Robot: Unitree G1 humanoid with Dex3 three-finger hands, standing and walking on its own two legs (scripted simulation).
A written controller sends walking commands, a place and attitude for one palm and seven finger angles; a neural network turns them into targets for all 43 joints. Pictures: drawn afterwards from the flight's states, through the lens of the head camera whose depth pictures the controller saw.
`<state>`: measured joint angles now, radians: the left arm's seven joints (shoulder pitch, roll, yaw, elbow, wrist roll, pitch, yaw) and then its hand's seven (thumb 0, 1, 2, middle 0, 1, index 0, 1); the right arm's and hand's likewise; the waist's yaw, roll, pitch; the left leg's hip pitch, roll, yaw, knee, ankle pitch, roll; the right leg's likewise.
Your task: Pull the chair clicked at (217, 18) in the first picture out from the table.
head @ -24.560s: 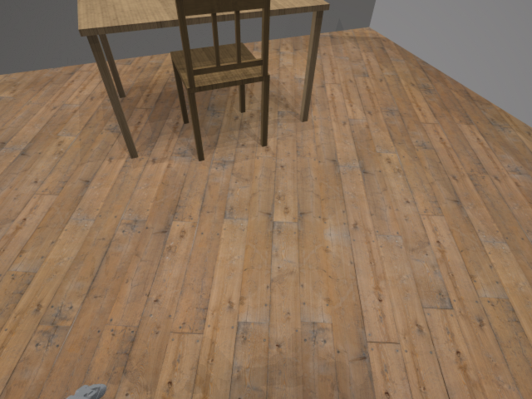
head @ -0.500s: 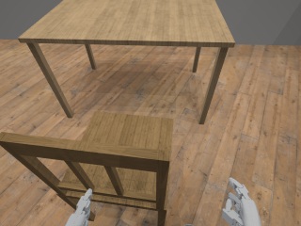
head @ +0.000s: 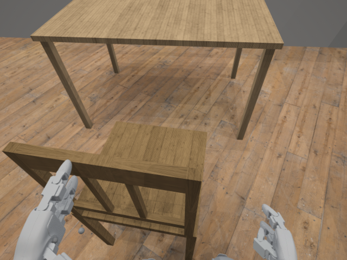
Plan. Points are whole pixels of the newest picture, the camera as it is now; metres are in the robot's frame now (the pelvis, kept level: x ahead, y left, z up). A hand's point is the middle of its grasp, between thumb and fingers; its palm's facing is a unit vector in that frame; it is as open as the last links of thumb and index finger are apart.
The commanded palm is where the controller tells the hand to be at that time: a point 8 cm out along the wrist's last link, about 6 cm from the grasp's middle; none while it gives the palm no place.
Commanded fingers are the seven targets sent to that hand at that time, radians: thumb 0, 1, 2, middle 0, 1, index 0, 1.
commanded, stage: draw the hand back to the body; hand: left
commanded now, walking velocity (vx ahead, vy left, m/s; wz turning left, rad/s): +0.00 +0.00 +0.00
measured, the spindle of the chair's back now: (99, 193) +0.29 +0.22 -0.05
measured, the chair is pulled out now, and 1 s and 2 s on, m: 0.60 0.60 0.60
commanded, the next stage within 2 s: step back with the hand held close in 1.08 s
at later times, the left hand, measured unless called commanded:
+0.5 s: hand (27, 182) +0.20 +0.24 +0.19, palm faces +0.39 -0.80 -0.44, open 12.3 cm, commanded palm +0.16 +0.28 +0.21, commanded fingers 0.00 0.57 0.74 -0.16 -0.23 -0.16 -0.23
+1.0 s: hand (17, 160) +0.22 +0.25 +0.22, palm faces +0.44 -0.78 -0.44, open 7.5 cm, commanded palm +0.17 +0.29 +0.24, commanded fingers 0.00 0.90 0.90 -0.20 -0.30 -0.20 -0.30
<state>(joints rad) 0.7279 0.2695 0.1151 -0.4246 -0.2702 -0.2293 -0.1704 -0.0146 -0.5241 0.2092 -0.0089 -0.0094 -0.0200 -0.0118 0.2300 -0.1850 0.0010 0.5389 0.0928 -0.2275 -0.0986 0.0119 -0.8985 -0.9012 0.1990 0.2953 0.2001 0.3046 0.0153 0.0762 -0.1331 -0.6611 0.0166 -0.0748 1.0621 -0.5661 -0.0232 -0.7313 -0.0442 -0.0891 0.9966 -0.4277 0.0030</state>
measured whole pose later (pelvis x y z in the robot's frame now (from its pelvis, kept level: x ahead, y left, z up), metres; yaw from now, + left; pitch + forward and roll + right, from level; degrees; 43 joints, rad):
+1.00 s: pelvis +0.03 -0.01 +0.07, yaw -1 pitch -4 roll +0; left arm 0.50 0.34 0.32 -0.40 -0.05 -0.04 0.15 0.01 0.87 0.89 -0.21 -0.30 -0.21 -0.30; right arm 0.19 -0.23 0.00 0.68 0.03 -0.16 -0.09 0.01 -0.90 -0.90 0.20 0.30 0.20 0.30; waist 0.05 0.09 0.02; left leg -0.06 0.04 -0.03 0.45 -0.33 -0.03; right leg -0.17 -0.02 -0.06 0.47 -0.23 -0.01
